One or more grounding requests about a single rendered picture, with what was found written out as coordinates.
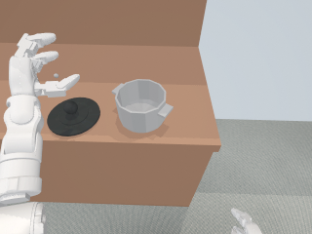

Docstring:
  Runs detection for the table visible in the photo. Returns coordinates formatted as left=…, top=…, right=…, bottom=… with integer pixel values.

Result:
left=0, top=0, right=221, bottom=207

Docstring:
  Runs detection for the pot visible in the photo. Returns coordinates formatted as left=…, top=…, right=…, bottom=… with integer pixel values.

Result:
left=111, top=79, right=174, bottom=134

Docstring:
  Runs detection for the left robot upper arm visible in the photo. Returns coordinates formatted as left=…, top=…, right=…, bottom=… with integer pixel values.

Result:
left=0, top=201, right=47, bottom=234

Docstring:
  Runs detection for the left robot forearm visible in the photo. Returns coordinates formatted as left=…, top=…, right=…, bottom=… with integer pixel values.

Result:
left=0, top=94, right=45, bottom=208

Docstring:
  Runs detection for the robot right hand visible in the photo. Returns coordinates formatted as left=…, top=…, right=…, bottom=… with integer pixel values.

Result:
left=231, top=208, right=262, bottom=234

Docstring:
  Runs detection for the robot left hand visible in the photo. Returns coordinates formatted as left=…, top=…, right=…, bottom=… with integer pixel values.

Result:
left=9, top=32, right=80, bottom=98

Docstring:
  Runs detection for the knob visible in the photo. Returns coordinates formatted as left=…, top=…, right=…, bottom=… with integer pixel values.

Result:
left=63, top=100, right=78, bottom=114

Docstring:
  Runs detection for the lid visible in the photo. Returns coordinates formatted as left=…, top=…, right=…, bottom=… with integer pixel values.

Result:
left=47, top=97, right=100, bottom=137

